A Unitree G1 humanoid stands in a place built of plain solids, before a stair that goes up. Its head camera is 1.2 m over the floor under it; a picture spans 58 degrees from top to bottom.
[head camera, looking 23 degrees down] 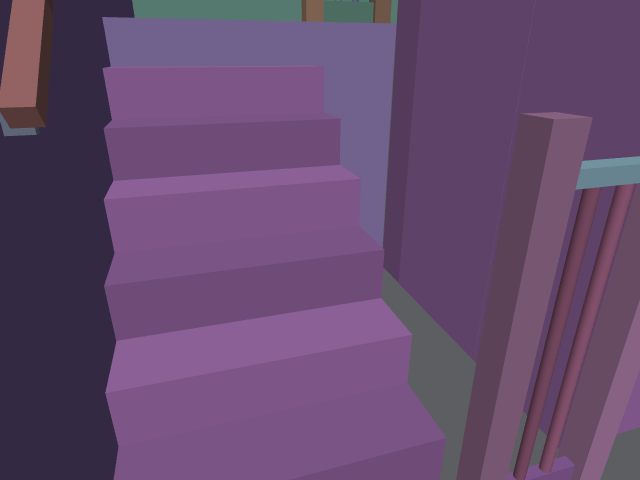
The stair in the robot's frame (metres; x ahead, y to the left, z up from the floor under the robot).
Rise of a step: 0.19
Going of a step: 0.24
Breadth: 0.90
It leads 17 degrees to the left of straight ahead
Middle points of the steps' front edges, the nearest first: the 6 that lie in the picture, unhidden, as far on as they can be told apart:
1.02 0.14 0.39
1.25 0.21 0.58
1.48 0.27 0.77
1.70 0.34 0.97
1.93 0.41 1.16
2.16 0.48 1.35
